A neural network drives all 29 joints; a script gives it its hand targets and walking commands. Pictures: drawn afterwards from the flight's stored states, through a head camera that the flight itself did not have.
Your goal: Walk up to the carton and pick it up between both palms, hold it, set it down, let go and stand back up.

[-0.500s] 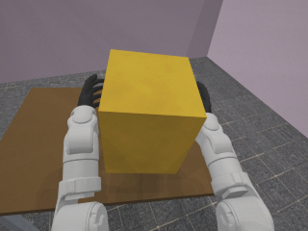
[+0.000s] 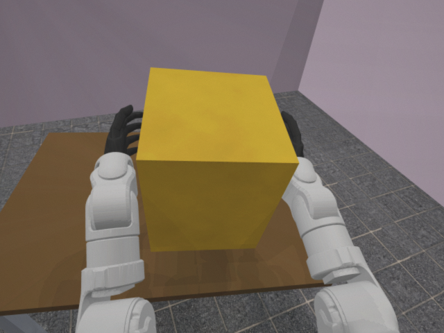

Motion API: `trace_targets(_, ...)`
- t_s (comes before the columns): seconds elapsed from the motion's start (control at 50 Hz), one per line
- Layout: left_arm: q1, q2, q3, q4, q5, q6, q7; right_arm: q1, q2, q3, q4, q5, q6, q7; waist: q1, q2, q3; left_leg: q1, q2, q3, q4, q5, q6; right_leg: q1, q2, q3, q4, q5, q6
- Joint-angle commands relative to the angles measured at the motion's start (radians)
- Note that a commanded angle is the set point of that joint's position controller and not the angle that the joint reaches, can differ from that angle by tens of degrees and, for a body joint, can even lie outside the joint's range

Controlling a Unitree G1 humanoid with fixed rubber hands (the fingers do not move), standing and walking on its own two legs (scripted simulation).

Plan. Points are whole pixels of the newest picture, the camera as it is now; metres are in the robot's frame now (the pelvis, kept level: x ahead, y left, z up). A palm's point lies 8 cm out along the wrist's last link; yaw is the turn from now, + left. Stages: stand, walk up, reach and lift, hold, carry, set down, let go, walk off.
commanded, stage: hold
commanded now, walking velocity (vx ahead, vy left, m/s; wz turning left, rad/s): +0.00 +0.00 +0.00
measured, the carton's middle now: (207, 165) +0.37 +0.01 +0.15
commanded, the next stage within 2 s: none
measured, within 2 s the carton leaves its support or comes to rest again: neither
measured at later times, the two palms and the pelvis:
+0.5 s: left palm (120, 153) +0.35 +0.15 +0.19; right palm (290, 157) +0.36 -0.14 +0.18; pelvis +0.00 +0.00 +0.00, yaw +0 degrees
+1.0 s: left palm (122, 150) +0.36 +0.15 +0.20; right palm (291, 157) +0.36 -0.14 +0.18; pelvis +0.00 +0.00 +0.00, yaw +0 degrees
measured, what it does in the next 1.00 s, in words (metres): stands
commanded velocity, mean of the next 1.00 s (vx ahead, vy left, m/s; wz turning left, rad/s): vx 0.00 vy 0.00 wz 0.00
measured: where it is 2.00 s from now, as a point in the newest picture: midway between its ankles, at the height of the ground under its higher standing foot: outside the picture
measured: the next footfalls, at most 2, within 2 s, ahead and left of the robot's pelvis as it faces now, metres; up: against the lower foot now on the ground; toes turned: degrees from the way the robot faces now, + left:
none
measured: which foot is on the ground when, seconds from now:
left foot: down 0.00-1.00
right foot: down 0.00-1.00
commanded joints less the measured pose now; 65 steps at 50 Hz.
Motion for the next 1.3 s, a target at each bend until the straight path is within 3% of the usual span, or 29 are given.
trace_targets(0.0,-0.531,-0.555,-0.506,-0.023,-0.133,-0.033,-0.147,-0.725,0.570,0.409,-0.303,0.042,-0.044,0.069,-0.030,0.058,-0.348,0.103,-0.074,0.057,-0.033,0.190,-0.012,0.022,0.079,-0.045,-0.025,0.129,0.029)
trace_targets(0.04,-0.540,-0.535,-0.464,0.010,-0.116,-0.032,-0.156,-0.723,0.576,0.390,-0.259,0.026,-0.037,0.072,-0.021,0.046,-0.317,0.076,-0.077,0.065,-0.055,0.130,0.003,0.016,0.068,-0.040,-0.033,0.087,0.033)
trace_targets(0.1,-0.524,-0.520,-0.438,0.025,-0.099,-0.026,-0.166,-0.728,0.569,0.394,-0.256,0.028,-0.041,0.076,-0.004,0.048,-0.335,0.081,-0.077,0.070,-0.056,0.145,0.006,0.038,0.070,-0.041,-0.028,0.105,0.032)
trace_targets(0.2,-0.540,-0.531,-0.470,-0.011,-0.116,-0.039,-0.168,-0.740,0.576,0.419,-0.283,0.046,-0.055,0.064,-0.017,0.064,-0.373,0.120,-0.081,0.062,-0.025,0.220,-0.008,0.044,0.075,-0.050,-0.019,0.181,0.036)
trace_targets(0.26,-0.535,-0.527,-0.460,-0.024,-0.110,-0.041,-0.169,-0.727,0.581,0.441,-0.289,0.053,-0.057,0.061,-0.009,0.056,-0.389,0.128,-0.081,0.064,-0.023,0.243,-0.004,0.066,0.074,-0.049,-0.011,0.219,0.040)
trace_targets(0.38,-0.515,-0.518,-0.461,-0.024,-0.111,-0.034,-0.169,-0.727,0.567,0.441,-0.308,0.054,-0.060,0.062,-0.002,0.057,-0.374,0.118,-0.080,0.065,-0.025,0.242,-0.005,0.062,0.075,-0.051,-0.015,0.202,0.035)
trace_targets(0.42,-0.503,-0.515,-0.466,-0.029,-0.107,-0.032,-0.170,-0.707,0.563,0.441,-0.301,0.052,-0.059,0.060,-0.014,0.057,-0.360,0.128,-0.079,0.064,-0.021,0.254,-0.008,0.063,0.076,-0.050,-0.016,0.221,0.036)
trace_targets(0.5,-0.529,-0.518,-0.461,-0.020,-0.104,-0.027,-0.176,-0.714,0.556,0.408,-0.278,0.036,-0.059,0.065,-0.018,0.065,-0.335,0.109,-0.075,0.067,-0.043,0.188,-0.006,0.034,0.071,-0.054,-0.026,0.139,0.030)
trace_targets(0.6,-0.537,-0.548,-0.516,-0.032,-0.127,-0.038,-0.161,-0.739,0.565,0.419,-0.322,0.042,-0.075,0.067,-0.033,0.096,-0.381,0.139,-0.071,0.057,-0.013,0.242,-0.021,0.035,0.077,-0.057,-0.019,0.169,0.024)
trace_targets(0.7,-0.527,-0.523,-0.464,0.006,-0.105,-0.034,-0.164,-0.722,0.555,0.394,-0.265,0.021,-0.064,0.072,-0.016,0.061,-0.327,0.104,-0.072,0.066,-0.046,0.167,-0.004,0.022,0.075,-0.059,-0.030,0.098,0.025)
trace_targets(0.76,-0.528,-0.521,-0.449,0.017,-0.096,-0.027,-0.163,-0.732,0.543,0.379,-0.247,0.015,-0.070,0.085,-0.007,0.068,-0.319,0.100,-0.065,0.068,-0.054,0.156,-0.001,0.011,0.076,-0.062,-0.031,0.062,0.018)
trace_targets(0.84,-0.540,-0.538,-0.474,0.000,-0.114,-0.034,-0.160,-0.746,0.552,0.388,-0.274,0.021,-0.082,0.082,-0.021,0.081,-0.368,0.127,-0.068,0.066,-0.030,0.211,-0.009,0.022,0.078,-0.064,-0.027,0.119,0.019)
trace_targets(0.86,-0.523,-0.546,-0.475,-0.007,-0.112,-0.035,-0.157,-0.752,0.564,0.410,-0.295,0.030,-0.086,0.079,-0.007,0.078,-0.384,0.136,-0.071,0.066,-0.022,0.240,-0.007,0.033,0.079,-0.063,-0.021,0.152,0.023)
trace_targets(0.96,-0.491,-0.522,-0.468,-0.019,-0.100,-0.031,-0.162,-0.726,0.556,0.443,-0.305,0.051,-0.081,0.063,-0.007,0.060,-0.383,0.150,-0.075,0.064,-0.007,0.301,-0.008,0.081,0.082,-0.057,-0.013,0.249,0.031)
trace_targets(1.06,-0.524,-0.507,-0.451,-0.009,-0.093,-0.027,-0.173,-0.700,0.550,0.393,-0.254,0.021,-0.068,0.068,-0.022,0.067,-0.302,0.099,-0.076,0.073,-0.046,0.178,-0.002,0.038,0.068,-0.056,-0.030,0.130,0.030)
trace_targets(1.14,-0.523,-0.520,-0.465,-0.021,-0.099,-0.028,-0.173,-0.714,0.554,0.399,-0.277,0.027,-0.078,0.072,-0.021,0.081,-0.333,0.114,-0.072,0.069,-0.037,0.208,-0.006,0.049,0.070,-0.060,-0.023,0.155,0.025)
trace_targets(1.22,-0.496,-0.542,-0.516,-0.049,-0.131,-0.047,-0.162,-0.739,0.580,0.473,-0.375,0.059,-0.089,0.055,-0.017,0.068,-0.426,0.160,-0.082,0.057,0.010,0.318,-0.011,0.091,0.077,-0.053,-0.002,0.299,0.039)
trace_targets(1.28,-0.526,-0.519,-0.488,-0.038,-0.121,-0.050,-0.163,-0.717,0.571,0.452,-0.319,0.046,-0.073,0.054,-0.018,0.046,-0.378,0.127,-0.081,0.059,-0.020,0.231,0.000,0.062,0.072,-0.053,-0.011,0.223,0.041)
